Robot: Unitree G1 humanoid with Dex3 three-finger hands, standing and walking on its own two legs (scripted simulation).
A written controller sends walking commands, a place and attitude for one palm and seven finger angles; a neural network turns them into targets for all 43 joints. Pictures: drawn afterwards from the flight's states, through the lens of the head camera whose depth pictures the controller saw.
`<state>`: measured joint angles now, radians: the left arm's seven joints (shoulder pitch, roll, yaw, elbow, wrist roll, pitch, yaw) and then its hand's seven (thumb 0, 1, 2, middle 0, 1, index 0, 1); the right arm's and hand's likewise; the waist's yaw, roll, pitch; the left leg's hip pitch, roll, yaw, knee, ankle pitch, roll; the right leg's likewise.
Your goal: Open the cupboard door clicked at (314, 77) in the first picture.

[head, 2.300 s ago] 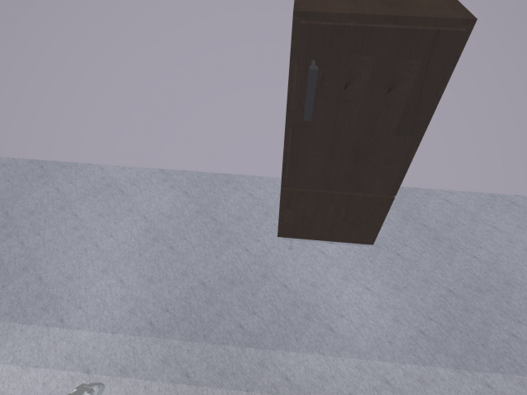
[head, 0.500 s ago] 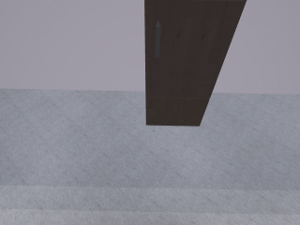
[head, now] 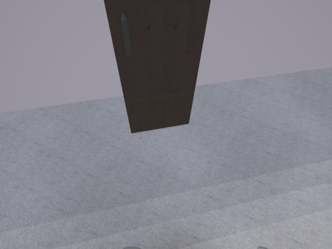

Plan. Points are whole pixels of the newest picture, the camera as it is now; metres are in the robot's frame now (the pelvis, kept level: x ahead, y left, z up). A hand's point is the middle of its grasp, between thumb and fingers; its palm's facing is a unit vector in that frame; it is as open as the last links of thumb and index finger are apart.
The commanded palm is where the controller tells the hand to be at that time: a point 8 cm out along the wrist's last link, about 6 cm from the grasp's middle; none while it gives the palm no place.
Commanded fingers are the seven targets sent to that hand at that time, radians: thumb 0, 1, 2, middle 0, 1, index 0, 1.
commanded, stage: walk to a spot facing it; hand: left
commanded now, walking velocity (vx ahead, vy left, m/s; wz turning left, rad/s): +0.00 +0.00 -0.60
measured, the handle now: (126, 35) +0.90 +0.27 +0.02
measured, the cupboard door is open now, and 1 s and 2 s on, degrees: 0 0 0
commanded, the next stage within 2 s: turn to face it in 1.52 s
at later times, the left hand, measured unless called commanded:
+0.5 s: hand (104, 239) +0.16 +0.19 -0.16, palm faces -0.35 -0.91 -0.20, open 7.4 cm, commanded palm none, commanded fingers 0.00 0.90 0.90 -0.20 -0.30 -0.20 -0.30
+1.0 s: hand (110, 232) +0.18 +0.18 -0.19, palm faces -0.52 -0.84 -0.17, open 7.4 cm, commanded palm none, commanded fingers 0.00 0.90 0.90 -0.20 -0.30 -0.20 -0.30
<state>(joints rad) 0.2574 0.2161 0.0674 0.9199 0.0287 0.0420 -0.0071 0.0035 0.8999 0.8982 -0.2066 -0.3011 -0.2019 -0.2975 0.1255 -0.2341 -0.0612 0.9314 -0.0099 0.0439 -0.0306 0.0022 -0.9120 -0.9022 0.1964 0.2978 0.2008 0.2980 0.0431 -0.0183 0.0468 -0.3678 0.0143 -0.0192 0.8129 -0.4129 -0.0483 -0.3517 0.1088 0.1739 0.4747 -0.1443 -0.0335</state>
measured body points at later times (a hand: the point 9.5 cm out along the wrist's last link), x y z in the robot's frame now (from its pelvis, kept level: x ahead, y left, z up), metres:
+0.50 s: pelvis -0.02 +0.04 +0.00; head +0.02 +0.04 +0.45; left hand +0.17 +0.24 -0.14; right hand -0.10 -0.21 -0.14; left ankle -0.03 +0.13 -0.74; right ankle -0.07 -0.09 -0.70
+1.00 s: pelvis +0.06 +0.02 -0.01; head +0.08 +0.04 +0.44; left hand +0.21 +0.23 -0.17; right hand -0.01 -0.25 -0.12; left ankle +0.15 +0.09 -0.74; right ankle -0.07 -0.08 -0.72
